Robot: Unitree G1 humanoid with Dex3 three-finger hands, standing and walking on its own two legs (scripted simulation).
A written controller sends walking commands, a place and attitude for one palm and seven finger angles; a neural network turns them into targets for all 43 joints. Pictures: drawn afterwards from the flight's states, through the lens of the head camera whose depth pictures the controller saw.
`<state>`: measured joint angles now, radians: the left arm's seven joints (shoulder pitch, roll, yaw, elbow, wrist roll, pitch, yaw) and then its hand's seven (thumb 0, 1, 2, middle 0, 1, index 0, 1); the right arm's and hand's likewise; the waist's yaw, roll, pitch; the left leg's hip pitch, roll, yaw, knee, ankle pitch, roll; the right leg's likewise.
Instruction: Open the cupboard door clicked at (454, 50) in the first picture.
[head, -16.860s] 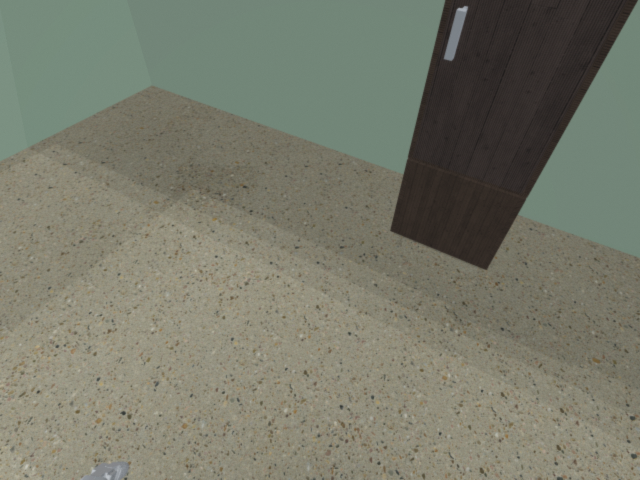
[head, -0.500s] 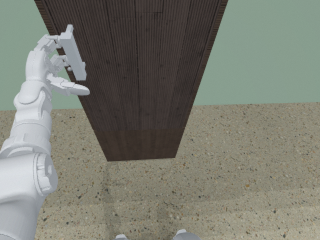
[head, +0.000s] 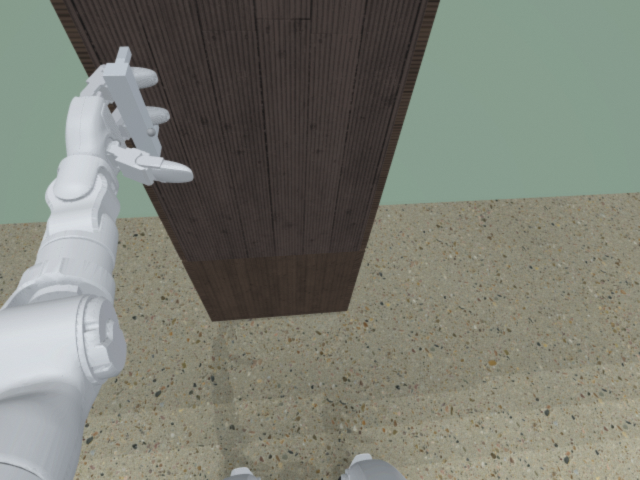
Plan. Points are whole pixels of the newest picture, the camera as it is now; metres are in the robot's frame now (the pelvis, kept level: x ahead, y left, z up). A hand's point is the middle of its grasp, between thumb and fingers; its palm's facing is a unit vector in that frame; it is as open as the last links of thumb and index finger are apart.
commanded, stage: slide the fingers in behind the handle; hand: left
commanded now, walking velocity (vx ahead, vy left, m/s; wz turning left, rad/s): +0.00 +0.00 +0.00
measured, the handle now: (138, 105) +0.56 +0.18 +0.13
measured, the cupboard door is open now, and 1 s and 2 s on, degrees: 0 0 33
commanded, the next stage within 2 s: close the thumb around the handle in 0.18 s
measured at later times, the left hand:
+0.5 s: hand (145, 134) +0.51 +0.17 +0.13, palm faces +0.01 -1.00 -0.02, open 12.7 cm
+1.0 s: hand (149, 135) +0.50 +0.16 +0.13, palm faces +0.00 -1.00 +0.01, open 5.9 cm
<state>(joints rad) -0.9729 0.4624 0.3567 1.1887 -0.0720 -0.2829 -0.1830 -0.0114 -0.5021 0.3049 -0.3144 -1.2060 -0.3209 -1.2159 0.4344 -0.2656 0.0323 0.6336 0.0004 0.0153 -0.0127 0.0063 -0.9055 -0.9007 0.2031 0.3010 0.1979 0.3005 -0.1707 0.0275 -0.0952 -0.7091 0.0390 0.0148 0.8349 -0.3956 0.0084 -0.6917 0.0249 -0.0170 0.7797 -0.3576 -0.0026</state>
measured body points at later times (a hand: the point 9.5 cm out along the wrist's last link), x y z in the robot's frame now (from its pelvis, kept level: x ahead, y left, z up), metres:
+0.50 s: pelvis +0.00 +0.00 +0.00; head +0.09 +0.01 +0.44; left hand +0.50 +0.22 +0.13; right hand +0.01 -0.27 -0.11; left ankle +0.00 +0.11 -0.70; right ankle +0.01 -0.12 -0.70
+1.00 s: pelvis +0.01 +0.00 +0.00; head +0.08 +0.01 +0.45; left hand +0.50 +0.21 +0.14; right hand +0.02 -0.26 -0.11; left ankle +0.00 +0.11 -0.70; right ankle +0.01 -0.12 -0.70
